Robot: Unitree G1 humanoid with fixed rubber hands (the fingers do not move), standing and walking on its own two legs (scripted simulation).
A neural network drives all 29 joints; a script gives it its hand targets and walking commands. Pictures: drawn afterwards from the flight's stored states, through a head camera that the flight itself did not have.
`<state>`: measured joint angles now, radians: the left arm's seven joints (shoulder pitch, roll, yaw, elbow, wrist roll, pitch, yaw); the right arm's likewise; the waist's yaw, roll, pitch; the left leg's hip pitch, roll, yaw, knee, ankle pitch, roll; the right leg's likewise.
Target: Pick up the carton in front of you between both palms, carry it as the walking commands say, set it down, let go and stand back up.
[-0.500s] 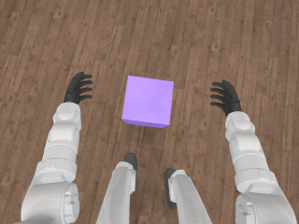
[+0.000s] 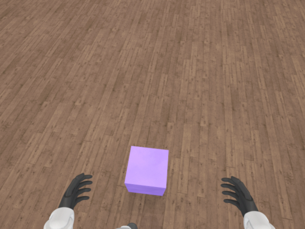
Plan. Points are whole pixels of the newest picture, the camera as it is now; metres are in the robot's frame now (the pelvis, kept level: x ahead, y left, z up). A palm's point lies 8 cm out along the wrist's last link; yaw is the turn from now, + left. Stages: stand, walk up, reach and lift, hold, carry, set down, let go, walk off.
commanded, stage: let go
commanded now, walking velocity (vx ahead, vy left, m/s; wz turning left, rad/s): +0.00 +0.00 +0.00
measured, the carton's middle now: (147, 172) +0.42 +0.03 -0.64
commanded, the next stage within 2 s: stand in 0.50 s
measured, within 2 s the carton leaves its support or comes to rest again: neither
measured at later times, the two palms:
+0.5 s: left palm (63, 217) +0.16 +0.23 -0.06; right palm (253, 214) +0.17 -0.24 -0.06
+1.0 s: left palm out of the picture +0.13 +0.29 -0.09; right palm (268, 221) +0.15 -0.28 -0.08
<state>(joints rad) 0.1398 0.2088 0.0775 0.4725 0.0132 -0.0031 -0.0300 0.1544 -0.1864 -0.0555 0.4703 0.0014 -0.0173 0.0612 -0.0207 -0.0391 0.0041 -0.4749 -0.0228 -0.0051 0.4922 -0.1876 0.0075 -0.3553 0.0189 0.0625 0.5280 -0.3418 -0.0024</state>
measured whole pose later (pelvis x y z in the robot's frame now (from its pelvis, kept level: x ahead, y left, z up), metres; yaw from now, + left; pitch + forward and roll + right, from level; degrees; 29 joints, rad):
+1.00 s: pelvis +0.02 +0.01 +0.00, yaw -1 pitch +0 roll +0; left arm 0.23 0.35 0.04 0.73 0.03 0.02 0.02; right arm 0.13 -0.33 -0.02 0.83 -0.03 0.00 -0.02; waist 0.00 -0.02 0.00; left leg -0.24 -0.02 0.01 0.51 -0.26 0.01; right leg -0.09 0.02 0.07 0.46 -0.37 0.00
